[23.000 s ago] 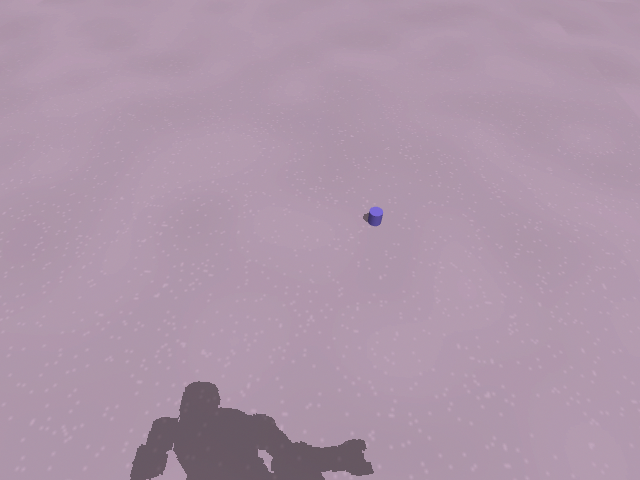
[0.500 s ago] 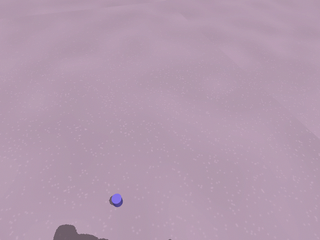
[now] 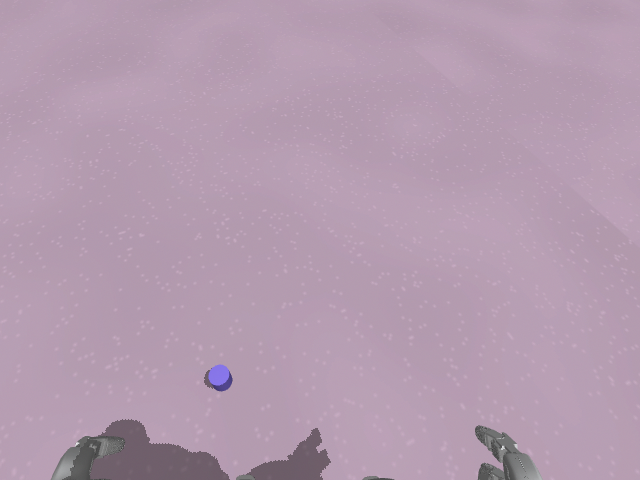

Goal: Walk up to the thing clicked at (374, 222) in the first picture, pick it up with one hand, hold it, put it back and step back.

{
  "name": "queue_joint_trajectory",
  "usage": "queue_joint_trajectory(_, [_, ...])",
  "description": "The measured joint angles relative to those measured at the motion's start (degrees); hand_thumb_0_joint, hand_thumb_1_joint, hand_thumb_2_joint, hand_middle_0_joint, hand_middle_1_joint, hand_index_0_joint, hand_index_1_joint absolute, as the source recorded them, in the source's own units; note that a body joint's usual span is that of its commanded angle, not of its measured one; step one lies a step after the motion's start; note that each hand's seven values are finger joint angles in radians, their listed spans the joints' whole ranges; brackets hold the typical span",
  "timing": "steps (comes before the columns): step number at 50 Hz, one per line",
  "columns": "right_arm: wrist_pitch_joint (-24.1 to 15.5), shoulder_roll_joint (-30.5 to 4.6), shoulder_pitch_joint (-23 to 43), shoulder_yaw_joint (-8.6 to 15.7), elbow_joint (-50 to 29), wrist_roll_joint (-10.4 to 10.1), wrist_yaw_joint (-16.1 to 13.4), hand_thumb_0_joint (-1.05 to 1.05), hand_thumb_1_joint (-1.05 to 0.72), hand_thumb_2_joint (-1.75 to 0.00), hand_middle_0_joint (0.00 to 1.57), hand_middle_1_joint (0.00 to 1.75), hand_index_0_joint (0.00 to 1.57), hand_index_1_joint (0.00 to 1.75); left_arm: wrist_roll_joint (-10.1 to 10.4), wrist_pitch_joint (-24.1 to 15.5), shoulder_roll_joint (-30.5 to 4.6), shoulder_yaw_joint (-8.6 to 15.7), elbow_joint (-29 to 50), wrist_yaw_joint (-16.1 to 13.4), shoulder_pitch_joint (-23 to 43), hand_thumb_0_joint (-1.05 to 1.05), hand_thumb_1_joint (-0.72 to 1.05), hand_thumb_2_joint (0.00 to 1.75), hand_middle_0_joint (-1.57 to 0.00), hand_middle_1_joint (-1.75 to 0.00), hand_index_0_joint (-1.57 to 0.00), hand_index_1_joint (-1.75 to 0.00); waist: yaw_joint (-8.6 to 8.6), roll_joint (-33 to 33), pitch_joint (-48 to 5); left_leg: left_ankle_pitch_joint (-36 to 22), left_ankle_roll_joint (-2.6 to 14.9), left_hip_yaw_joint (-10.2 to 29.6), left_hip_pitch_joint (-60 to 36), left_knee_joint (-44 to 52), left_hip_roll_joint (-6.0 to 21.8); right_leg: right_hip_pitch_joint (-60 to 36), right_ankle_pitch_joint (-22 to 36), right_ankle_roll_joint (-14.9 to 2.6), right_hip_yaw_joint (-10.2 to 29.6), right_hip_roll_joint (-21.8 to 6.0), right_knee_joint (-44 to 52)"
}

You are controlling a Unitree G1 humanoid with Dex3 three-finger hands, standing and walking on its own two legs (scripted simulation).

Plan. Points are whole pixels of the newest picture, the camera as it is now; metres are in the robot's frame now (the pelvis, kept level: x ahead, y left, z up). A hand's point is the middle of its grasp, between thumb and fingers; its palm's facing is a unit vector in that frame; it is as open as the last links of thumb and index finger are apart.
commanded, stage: rise first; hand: left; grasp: from above
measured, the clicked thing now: (220, 378) +0.45 +0.24 -0.71
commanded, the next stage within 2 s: none
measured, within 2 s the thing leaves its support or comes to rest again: neither
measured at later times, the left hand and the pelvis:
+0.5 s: hand out of the picture +0.14 +0.26 -0.19, palm faces -0.14 -0.88 -0.46, open 13.4 cm; pelvis +0.00 +0.01 -0.06, yaw +0 degrees
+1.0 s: hand out of the picture +0.13 +0.27 -0.25, palm faces -0.28 -0.77 -0.57, open 13.6 cm; pelvis -0.03 +0.00 -0.12, yaw +0 degrees
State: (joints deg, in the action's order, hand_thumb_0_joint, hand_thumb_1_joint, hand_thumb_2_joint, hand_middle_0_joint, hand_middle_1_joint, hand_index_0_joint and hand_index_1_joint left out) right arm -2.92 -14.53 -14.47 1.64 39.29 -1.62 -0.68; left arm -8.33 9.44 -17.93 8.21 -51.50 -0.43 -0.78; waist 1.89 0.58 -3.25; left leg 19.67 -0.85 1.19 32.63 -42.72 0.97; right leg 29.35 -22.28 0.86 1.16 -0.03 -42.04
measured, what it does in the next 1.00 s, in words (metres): lowers itself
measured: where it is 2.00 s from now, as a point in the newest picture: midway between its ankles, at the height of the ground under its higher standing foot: outside the picture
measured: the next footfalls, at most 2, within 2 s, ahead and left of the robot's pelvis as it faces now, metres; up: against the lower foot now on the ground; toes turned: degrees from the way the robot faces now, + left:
none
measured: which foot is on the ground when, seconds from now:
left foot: down 0.00-1.00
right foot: down 0.00-1.00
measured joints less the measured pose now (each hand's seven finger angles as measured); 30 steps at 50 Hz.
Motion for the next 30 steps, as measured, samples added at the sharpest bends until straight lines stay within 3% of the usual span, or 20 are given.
queue_joint_trajectory(11, [-3.34, 0.15, 1.52, 0.66, -4.17, 0.79, -0.90, 0.01, -0.91, -0.90, 0.20, 0.30, 0.21, 0.30, -2.36, 1.85, 0.28, 0.39, 15.72, -0.45, -8.07, 0.00, -0.36, 0.85, -0.20, -0.95, -0.21, -0.94, -0.56, -0.69, -1.62, 6.28, 0.23, 0.50, 11.52, -13.01, 0.15, 10.90, -6.02, 0.37, -0.32, 0.36, -12.13])
queue_joint_trajectory(22, [-4.86, 0.96, 2.58, -0.21, -7.44, 1.25, -1.18, 0.01, -0.91, -0.90, 0.20, 0.30, 0.21, 0.30, -3.88, 5.89, 0.11, -1.39, 25.15, -0.59, -13.07, 0.00, -0.40, 0.86, -0.20, -0.95, -0.20, -0.94, -0.08, 0.23, -4.02, 9.55, 0.39, 1.28, 18.03, -20.11, 0.31, 16.67, -9.00, 0.57, -0.99, 0.68, -18.20])
queue_joint_trajectory(30, [-5.56, 1.35, 2.48, -0.50, -8.91, 1.40, -1.03, 0.01, -0.90, -0.90, 0.20, 0.30, 0.21, 0.30, -5.56, 6.62, 0.20, -1.69, 29.69, -0.98, -15.21, 0.00, -0.38, 0.84, -0.19, -0.95, -0.20, -0.94, -0.08, 0.19, -4.25, 10.76, 0.35, 1.63, 22.98, -24.62, 0.31, 21.48, -10.35, 0.57, -1.24, 0.80, -22.72])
